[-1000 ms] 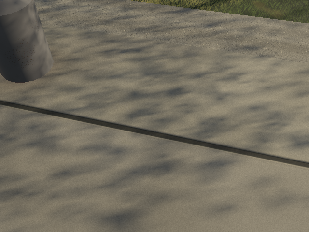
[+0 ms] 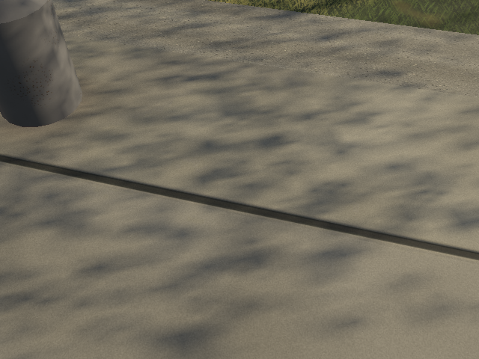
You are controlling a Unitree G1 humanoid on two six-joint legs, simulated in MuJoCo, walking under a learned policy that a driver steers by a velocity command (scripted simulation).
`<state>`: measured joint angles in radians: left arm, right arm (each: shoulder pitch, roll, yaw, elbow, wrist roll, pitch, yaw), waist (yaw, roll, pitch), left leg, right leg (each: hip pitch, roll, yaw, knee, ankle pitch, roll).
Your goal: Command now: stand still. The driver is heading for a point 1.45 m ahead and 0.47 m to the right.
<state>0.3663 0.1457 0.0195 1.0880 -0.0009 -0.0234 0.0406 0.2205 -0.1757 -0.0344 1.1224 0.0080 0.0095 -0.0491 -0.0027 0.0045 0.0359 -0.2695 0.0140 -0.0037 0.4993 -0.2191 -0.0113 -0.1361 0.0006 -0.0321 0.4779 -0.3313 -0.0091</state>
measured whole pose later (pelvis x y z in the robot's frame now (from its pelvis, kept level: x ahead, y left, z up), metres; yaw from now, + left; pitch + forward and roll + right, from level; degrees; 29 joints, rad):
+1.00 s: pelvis +0.28 +0.02 -0.02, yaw -13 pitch +2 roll +0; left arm 0.01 0.20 0.05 0.79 -0.03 -0.06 -0.07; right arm 0.45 -0.20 -0.04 1.06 0.00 -0.08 -0.04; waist -0.06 -0.01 0.04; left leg 0.19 0.03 0.28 0.28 -0.48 -0.03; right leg -0.64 -0.02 -0.10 0.67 -0.06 -0.14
